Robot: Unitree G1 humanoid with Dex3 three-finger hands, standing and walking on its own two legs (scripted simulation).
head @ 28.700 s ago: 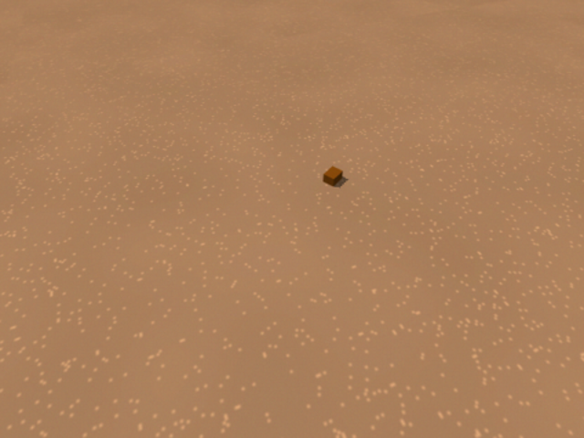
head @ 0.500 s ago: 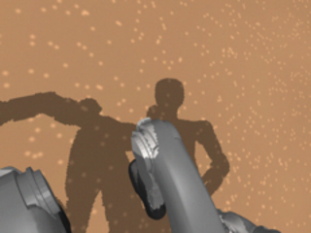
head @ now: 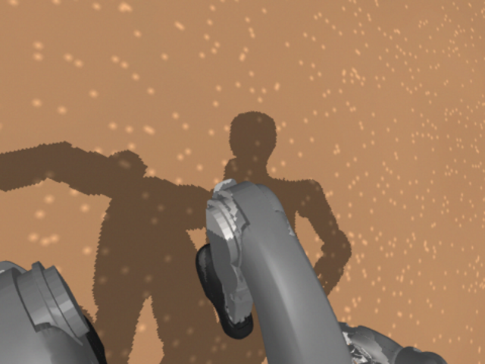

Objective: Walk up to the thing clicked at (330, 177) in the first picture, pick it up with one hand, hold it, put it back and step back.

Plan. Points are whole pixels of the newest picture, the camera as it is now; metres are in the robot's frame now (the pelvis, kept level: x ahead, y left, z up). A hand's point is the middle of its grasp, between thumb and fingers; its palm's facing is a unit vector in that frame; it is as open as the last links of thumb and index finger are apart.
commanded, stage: close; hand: left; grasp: from above
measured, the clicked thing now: out of the picture +0.42 +0.34 -0.27
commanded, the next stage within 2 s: none
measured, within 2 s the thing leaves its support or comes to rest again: neither
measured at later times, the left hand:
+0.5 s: hand out of the picture +0.41 +0.32 -0.25, palm faces +0.13 -0.47 -0.87, open 12.9 cm
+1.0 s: hand out of the picture +0.40 +0.33 -0.25, palm faces +0.13 -0.47 -0.87, open 12.2 cm
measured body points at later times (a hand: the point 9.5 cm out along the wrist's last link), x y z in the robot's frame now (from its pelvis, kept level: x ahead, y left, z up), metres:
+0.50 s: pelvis +0.00 +0.00 -0.01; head +0.28 +0.10 +0.32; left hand +0.41 +0.34 -0.20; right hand +0.04 -0.27 -0.06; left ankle +0.06 +0.14 -0.27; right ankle +0.10 -0.13 -0.27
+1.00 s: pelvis +0.00 +0.00 -0.01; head +0.28 +0.11 +0.33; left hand +0.40 +0.35 -0.20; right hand +0.05 -0.27 -0.06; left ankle +0.06 +0.14 -0.27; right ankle +0.10 -0.13 -0.27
